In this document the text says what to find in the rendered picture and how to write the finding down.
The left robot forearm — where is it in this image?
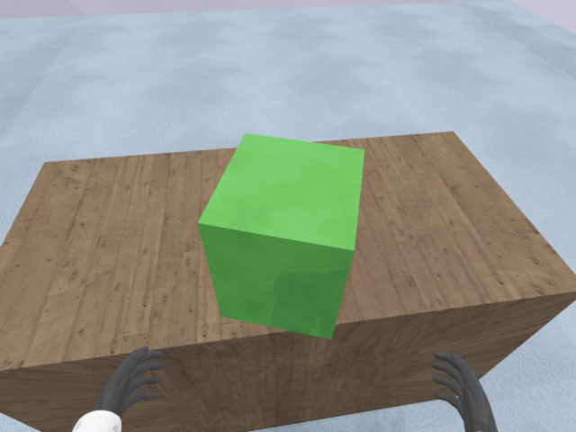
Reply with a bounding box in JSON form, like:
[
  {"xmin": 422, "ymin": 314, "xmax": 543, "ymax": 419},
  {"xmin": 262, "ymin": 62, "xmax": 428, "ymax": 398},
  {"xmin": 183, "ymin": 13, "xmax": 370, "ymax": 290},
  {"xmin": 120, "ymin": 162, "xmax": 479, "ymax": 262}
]
[{"xmin": 72, "ymin": 410, "xmax": 122, "ymax": 432}]

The right robot hand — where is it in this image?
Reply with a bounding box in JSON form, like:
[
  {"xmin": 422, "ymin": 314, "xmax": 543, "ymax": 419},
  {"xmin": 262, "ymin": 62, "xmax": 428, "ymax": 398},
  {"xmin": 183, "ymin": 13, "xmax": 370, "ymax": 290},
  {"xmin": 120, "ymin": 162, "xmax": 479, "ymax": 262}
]
[{"xmin": 431, "ymin": 352, "xmax": 498, "ymax": 432}]

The left robot hand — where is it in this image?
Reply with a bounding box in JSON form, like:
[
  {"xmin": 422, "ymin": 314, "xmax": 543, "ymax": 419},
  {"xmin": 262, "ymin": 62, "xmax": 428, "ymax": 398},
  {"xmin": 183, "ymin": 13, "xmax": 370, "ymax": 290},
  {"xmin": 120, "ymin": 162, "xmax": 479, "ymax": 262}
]
[{"xmin": 92, "ymin": 346, "xmax": 164, "ymax": 419}]

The carton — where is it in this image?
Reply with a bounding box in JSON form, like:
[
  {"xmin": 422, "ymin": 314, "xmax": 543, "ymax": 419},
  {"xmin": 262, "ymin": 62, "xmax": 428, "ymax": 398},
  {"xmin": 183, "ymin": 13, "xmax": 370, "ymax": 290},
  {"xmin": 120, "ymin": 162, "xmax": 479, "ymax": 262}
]
[{"xmin": 197, "ymin": 133, "xmax": 365, "ymax": 339}]

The pedestal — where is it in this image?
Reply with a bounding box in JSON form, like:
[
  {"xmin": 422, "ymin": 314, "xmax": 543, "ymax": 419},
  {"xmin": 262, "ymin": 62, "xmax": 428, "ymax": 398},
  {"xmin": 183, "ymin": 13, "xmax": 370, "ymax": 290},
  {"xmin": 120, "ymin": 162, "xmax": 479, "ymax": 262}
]
[{"xmin": 0, "ymin": 131, "xmax": 576, "ymax": 432}]

